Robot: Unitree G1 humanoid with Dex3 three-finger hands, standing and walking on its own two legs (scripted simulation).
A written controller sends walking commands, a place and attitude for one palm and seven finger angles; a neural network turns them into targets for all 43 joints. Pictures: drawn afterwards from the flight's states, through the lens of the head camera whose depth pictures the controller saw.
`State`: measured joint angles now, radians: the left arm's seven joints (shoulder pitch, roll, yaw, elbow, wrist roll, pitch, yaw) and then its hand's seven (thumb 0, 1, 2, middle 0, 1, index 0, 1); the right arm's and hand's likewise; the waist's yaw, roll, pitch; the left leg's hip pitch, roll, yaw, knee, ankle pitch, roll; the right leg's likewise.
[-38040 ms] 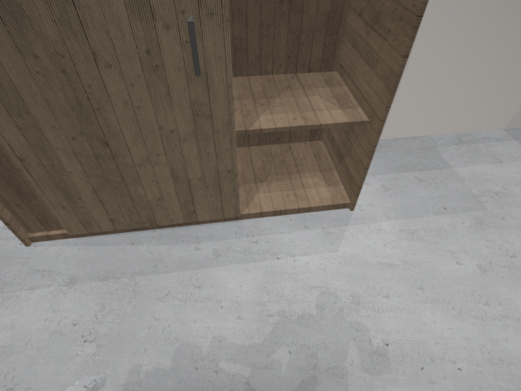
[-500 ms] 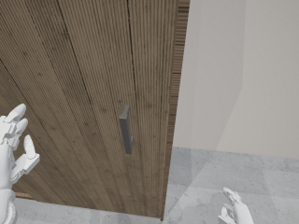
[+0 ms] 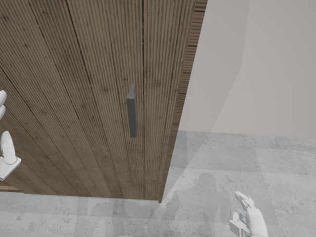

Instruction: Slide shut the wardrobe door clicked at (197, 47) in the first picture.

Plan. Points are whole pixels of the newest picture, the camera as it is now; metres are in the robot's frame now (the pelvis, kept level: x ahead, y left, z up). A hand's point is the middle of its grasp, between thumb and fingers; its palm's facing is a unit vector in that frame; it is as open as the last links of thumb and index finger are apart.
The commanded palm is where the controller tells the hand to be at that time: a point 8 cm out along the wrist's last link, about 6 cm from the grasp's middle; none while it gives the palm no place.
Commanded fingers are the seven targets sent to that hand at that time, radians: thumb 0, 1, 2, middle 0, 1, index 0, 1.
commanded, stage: step back with the hand held close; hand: left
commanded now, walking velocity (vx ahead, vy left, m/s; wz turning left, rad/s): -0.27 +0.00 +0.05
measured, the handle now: (133, 112) +0.38 +0.10 +0.11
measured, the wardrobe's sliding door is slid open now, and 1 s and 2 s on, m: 0.00 0.00 0.00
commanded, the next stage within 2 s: stop stepping back and stand still in 0.74 s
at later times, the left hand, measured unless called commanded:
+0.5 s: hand out of the picture +0.12 +0.28 +0.19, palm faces +0.46 -0.78 -0.43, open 7.4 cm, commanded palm +0.06 +0.31 +0.18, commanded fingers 0.00 0.90 0.90 -0.20 -0.30 -0.20 -0.30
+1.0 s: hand out of the picture +0.02 +0.26 +0.18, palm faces +0.26 -0.83 -0.50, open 7.4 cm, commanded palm -0.03 +0.32 +0.18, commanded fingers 0.00 0.90 0.90 -0.20 -0.30 -0.20 -0.30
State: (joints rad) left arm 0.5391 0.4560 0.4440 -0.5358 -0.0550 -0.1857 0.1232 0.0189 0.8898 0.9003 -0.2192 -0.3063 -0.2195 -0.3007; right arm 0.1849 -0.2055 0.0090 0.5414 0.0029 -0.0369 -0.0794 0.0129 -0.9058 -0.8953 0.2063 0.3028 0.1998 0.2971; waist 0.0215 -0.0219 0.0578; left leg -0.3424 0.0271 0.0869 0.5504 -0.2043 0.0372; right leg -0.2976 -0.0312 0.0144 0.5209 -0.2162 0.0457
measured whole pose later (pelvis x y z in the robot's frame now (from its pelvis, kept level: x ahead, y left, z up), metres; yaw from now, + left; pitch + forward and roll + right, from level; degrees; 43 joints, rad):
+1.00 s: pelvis -0.18 +0.02 +0.01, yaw -3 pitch +0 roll -3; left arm 0.66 0.51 0.45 -0.66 -0.06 -0.21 0.13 0.02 0.89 0.90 -0.22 -0.31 -0.22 -0.30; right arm 0.21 -0.17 0.01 0.58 -0.01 -0.13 -0.05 0.01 -0.90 -0.89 0.21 0.30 0.20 0.30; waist -0.02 -0.04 0.04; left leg -0.30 0.01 0.01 0.37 -0.07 0.05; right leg -0.35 0.05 -0.04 0.74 -0.44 0.01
